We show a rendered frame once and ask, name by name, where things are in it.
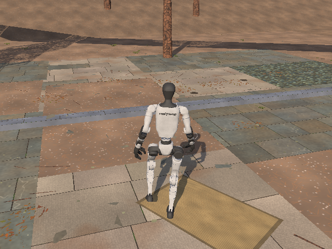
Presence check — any left robot hand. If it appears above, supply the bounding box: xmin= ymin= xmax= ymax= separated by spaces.
xmin=134 ymin=147 xmax=146 ymax=160

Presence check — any left robot forearm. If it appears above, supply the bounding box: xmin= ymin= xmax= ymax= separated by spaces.
xmin=135 ymin=125 xmax=147 ymax=148

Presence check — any right robot shin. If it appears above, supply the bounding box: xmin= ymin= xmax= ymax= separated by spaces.
xmin=169 ymin=176 xmax=178 ymax=212

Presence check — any right robot forearm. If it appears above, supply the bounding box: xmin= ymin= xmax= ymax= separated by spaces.
xmin=186 ymin=126 xmax=195 ymax=145

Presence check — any robot right upper arm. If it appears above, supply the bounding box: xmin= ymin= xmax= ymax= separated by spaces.
xmin=179 ymin=105 xmax=192 ymax=134

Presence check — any robot left upper arm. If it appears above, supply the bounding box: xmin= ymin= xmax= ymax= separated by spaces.
xmin=142 ymin=104 xmax=157 ymax=133

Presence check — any left robot foot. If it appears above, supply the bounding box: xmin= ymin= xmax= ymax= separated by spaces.
xmin=145 ymin=194 xmax=153 ymax=202

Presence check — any right robot hand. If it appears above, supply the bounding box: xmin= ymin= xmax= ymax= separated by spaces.
xmin=183 ymin=143 xmax=195 ymax=153

